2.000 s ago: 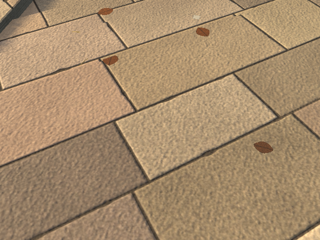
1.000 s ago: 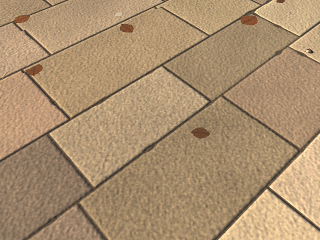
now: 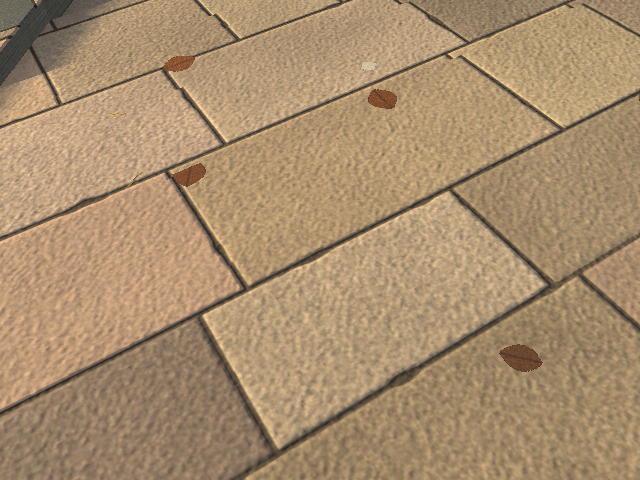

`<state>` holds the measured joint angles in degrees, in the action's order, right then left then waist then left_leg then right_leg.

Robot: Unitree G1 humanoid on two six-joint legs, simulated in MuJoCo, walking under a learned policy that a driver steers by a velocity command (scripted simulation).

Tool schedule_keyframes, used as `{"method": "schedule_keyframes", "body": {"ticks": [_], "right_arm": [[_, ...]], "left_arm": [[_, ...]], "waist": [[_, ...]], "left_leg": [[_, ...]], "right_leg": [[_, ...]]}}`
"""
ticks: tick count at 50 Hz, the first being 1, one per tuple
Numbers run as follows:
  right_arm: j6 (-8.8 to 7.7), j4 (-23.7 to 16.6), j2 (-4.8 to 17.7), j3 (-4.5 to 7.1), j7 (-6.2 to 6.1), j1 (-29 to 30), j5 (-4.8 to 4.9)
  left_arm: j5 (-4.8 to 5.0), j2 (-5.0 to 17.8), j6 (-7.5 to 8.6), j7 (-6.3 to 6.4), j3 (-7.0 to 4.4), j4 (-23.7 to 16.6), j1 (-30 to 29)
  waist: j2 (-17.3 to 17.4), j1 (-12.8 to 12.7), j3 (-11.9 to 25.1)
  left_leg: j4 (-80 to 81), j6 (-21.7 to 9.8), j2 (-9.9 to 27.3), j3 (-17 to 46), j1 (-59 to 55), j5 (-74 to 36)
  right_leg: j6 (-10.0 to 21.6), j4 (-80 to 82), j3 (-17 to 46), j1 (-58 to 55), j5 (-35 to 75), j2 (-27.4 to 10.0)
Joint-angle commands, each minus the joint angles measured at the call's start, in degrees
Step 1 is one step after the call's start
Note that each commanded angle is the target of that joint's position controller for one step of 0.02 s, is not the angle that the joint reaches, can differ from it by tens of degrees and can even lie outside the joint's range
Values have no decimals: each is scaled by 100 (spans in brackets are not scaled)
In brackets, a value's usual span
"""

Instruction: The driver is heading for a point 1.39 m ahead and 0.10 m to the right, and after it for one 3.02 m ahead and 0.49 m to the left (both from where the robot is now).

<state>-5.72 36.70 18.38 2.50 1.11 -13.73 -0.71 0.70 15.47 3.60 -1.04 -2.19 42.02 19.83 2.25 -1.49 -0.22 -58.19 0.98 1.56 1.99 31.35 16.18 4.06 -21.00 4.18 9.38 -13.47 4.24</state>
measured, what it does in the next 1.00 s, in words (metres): walks ahead: left foot, then right foot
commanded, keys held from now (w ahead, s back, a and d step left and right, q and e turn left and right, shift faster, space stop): w+e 0.38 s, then w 0.18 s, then no key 0.08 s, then q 0.36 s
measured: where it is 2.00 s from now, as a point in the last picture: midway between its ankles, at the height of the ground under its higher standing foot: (382, 432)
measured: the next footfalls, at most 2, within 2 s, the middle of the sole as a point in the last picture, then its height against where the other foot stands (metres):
left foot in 0.26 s outside the picture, level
right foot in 0.72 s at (470, 468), level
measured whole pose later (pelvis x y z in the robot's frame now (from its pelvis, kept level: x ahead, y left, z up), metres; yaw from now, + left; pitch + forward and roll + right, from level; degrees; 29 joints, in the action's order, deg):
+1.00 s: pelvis +0.44 -0.09 -0.01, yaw -10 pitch +1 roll -1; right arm 2.9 44.1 18.1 3.9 -2.2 -12.5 0.7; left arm -1.6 14.5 1.8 0.6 -2.3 42.1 7.5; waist 2.1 0.3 -4.1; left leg -57.2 5.0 3.9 0.7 30.2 21.8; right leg 3.1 -23.2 -8.2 17.0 -6.8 -1.2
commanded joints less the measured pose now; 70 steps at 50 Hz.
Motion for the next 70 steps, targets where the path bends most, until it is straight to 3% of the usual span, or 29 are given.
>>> {"method": "schedule_keyframes", "body": {"ticks": [1,4,8,11,13,14,15,16,18,20,23,29,33,36,37,38,39,41,43,47,52,58,59,60,61,62,64,66,70], "right_arm": [[-109,-561,334,83,1,612,-47],[-130,-685,100,-16,17,1330,-1],[-160,-747,273,55,70,1774,113],[-186,-668,498,176,46,1490,132],[-207,-435,801,354,-40,278,81],[-160,-368,1157,437,-112,-711,7],[-96,-169,1267,444,-33,-789,-20],[-65,-304,634,326,-31,-594,50],[-15,-255,369,243,-63,-89,44],[-38,-105,283,214,-61,74,-36],[-135,146,300,240,-20,75,56],[-73,446,705,321,-18,60,162],[61,745,915,344,-51,-358,247],[123,801,727,242,-85,-343,252],[90,623,320,67,-76,-499,31],[134,829,-58,-80,-60,-1516,88],[225,1004,631,112,-85,-1335,240],[401,827,594,156,-195,-656,266],[661,855,495,195,-308,-758,177],[851,636,360,244,-390,-603,142],[900,254,288,212,-230,30,122],[939,92,383,295,-48,-19,124],[928,138,529,360,-71,-174,90],[908,113,1034,505,-156,-323,93],[864,-95,1596,588,-228,-219,28],[721,-100,1388,537,-170,-382,-127],[549,-128,1118,477,-176,197,6],[576,-217,813,359,-253,536,137],[631,-260,856,373,-329,363,118]], "left_arm": [[24,1005,36,131,-258,-360,-118],[68,1105,-6,214,-305,-210,121],[152,1107,-64,264,-326,-37,473],[127,1133,-127,285,-376,-19,375],[48,963,-155,233,-319,-150,161],[-110,583,-142,214,-186,-338,204],[102,177,-99,189,-54,-401,1161],[204,835,-114,209,-175,-244,973],[136,1020,-141,210,-252,-430,-18],[89,814,-154,154,-254,-546,-196],[78,441,-215,128,-149,-589,-296],[-27,312,-27,-45,12,-795,-1267],[-61,501,61,-113,-60,-986,-1692],[-200,985,61,-9,-303,-664,-564],[-355,1480,26,84,-389,-640,46],[-393,1455,-67,95,-325,-737,-10],[-253,1163,-145,54,-300,-742,-34],[-104,778,-133,24,-171,-667,-768],[-200,646,-93,12,-148,-624,-1343],[-251,700,-48,147,-217,-477,-1620],[-180,914,-207,297,-314,-288,-1578],[47,1109,-374,251,-411,-96,-1598],[68,965,-399,244,-391,28,-1347],[-53,699,-415,220,-333,76,-1118],[-269,544,-414,234,-260,-273,-1453],[-214,760,-408,275,-331,-352,-1898],[-57,813,-440,314,-399,-210,-1690],[-143,892,-432,365,-448,-118,-1591],[-61,646,-377,328,-376,-154,-1611]], "waist": [[-664,12,-197],[-718,-213,-262],[-790,-291,-226],[-947,-43,-122],[-871,621,799],[-168,934,1825],[1898,369,2498],[1046,506,1837],[4,508,507],[205,275,83],[266,153,-132],[39,339,-326],[201,392,-104],[80,-295,599],[-834,-399,1446],[-1847,-110,2467],[-1194,-344,2408],[-773,-61,1136],[-946,295,671],[-980,377,456],[-852,176,408],[-783,339,414],[-564,354,412],[555,255,348],[1877,223,139],[1136,607,530],[537,239,411],[471,101,479],[417,164,658]], "left_leg": [[770,219,77,-19,1028,-605],[2097,287,-196,-106,272,-1626],[2918,174,-338,140,-290,-2070],[3111,-78,-299,211,-734,-1482],[3259,-494,-43,224,-2686,-1500],[2997,-869,1027,1314,-4389,-1145],[3620,-1698,2275,4029,-5834,112],[3931,-1494,2144,4048,-5263,977],[4159,-1212,1679,2366,-3684,-86],[4499,-1203,1342,1580,-2760,-795],[4907,-1385,1277,1019,-2304,-1172],[5023,-1291,1013,0,-2239,-2159],[4389,-971,1103,-61,-2722,-3268],[2755,-481,614,-190,-2357,-3551],[1121,-115,166,-388,-1223,-1181],[-547,177,-352,94,-219,2487],[-1080,209,-212,606,-139,2428],[-991,260,162,312,370,1877],[-781,417,308,177,-411,1185],[-342,457,343,25,-559,603],[730,282,436,-167,-744,244],[2490,-150,139,-637,-1529,-106],[3019,-328,18,-522,-1940,-613],[3679,-688,714,626,-2499,-2250],[3839,-1820,1992,2595,-2881,-3592],[3957,-2282,2078,2681,-2671,-3372],[3881,-1662,1455,1760,-2640,-2751],[3790,-1408,1213,1473,-2514,-3083],[3700,-1412,1041,1478,-2790,-3135]], "right_leg": [[1053,979,1410,-456,1607,-1278],[793,851,1055,89,1809,-961],[639,623,1537,-125,1480,-1179],[468,106,1813,-564,2142,-1347],[195,-1428,1549,-197,2993,-886],[32,-3111,1172,699,1522,-456],[-246,-4789,757,2628,-2150,189],[-309,-5384,826,3144,-1831,-316],[-394,-5277,415,3116,-879,-717],[-403,-4927,366,2774,-559,-980],[-433,-4279,239,2691,-567,-1035],[-421,-2033,-184,2314,1053,-984],[-259,-1185,-310,1703,1321,-664],[70,-503,-401,-305,2507,-541],[506,-996,755,-1953,5046,-1857],[1454,-917,2253,-2935,5617,-3144],[1359,-618,2068,-2334,4632,-2836],[993,-191,1127,-1193,3340,-2335],[894,350,496,167,2615,-2067],[1030,740,-107,637,1934,-2123],[1027,813,-405,399,1078,-2275],[574,-22,-753,51,1212,-2307],[241,-500,-968,249,831,-2063],[-304,-1779,-1514,990,-91,-1488],[-887,-3254,-1499,2695,-2338,-521],[-860,-4287,-473,2820,-2638,-426],[-711,-4478,-123,2970,-1619,-605],[-764,-4430,-100,2768,-1050,-573],[-885,-3563,-63,2546,-619,-407]]}}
